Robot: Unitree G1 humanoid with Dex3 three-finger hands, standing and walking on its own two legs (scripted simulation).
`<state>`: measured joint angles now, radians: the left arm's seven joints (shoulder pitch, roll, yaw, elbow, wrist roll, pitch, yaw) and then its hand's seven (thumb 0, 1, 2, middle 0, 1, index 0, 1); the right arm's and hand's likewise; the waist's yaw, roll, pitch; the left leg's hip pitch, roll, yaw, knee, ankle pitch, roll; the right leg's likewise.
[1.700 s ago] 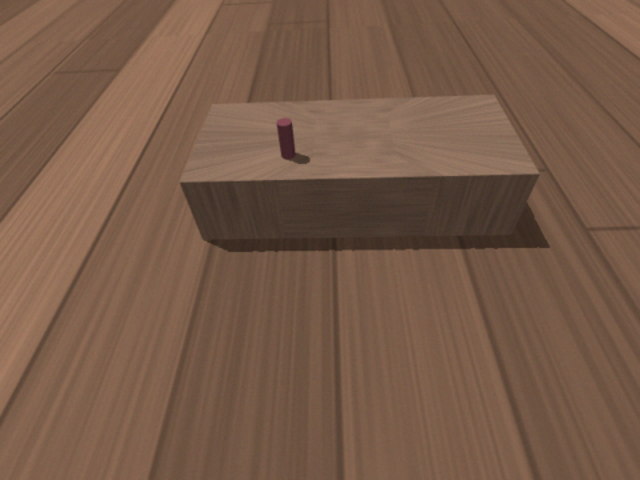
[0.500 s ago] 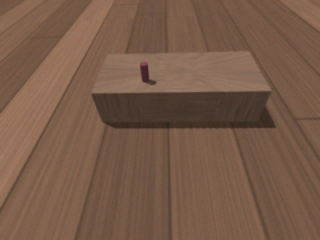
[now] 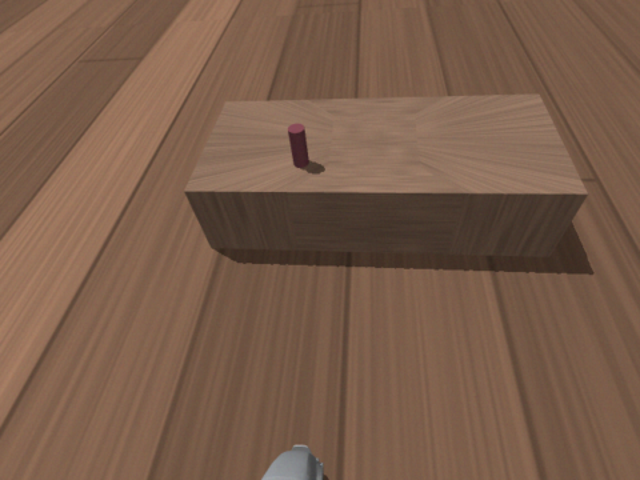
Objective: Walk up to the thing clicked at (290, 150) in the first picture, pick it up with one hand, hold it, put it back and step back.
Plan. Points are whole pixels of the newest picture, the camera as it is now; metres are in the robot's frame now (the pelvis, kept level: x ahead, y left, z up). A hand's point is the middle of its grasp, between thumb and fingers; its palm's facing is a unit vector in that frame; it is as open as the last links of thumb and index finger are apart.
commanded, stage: walk up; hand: left
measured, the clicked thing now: (298, 146) +1.22 +0.21 -0.37
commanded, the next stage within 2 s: none
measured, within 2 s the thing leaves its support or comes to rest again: neither
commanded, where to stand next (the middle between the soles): +0.73 +0.01 m, yaw -2 degrees
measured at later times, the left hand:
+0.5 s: hand (191, 378) +0.29 +0.28 -0.13, palm faces -0.08 -0.92 -0.39, open 7.4 cm
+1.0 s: hand (220, 306) +0.44 +0.27 -0.16, palm faces +0.00 -0.93 -0.37, open 7.4 cm
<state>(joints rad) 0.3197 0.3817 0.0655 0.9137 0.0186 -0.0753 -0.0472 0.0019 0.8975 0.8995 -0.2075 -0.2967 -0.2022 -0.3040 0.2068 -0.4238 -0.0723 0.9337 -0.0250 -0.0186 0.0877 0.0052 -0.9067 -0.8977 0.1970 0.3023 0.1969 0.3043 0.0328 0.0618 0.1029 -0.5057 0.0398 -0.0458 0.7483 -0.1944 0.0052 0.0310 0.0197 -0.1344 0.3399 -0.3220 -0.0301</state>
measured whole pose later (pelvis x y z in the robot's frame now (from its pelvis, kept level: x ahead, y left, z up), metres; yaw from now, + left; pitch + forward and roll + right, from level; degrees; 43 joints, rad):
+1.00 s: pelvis +0.42 -0.01 -0.02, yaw +1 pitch -3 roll +0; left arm 0.37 0.43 0.05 0.85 0.01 -0.07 -0.04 0.00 0.90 0.90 -0.21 -0.30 -0.20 -0.30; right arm 0.23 -0.42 -0.07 0.84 -0.03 -0.06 0.09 0.00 -0.91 -0.90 0.20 0.30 0.20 0.30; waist 0.04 -0.01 0.08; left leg -0.40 0.04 0.07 0.61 -0.16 0.03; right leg -0.16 -0.10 -0.10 0.72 -0.45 -0.01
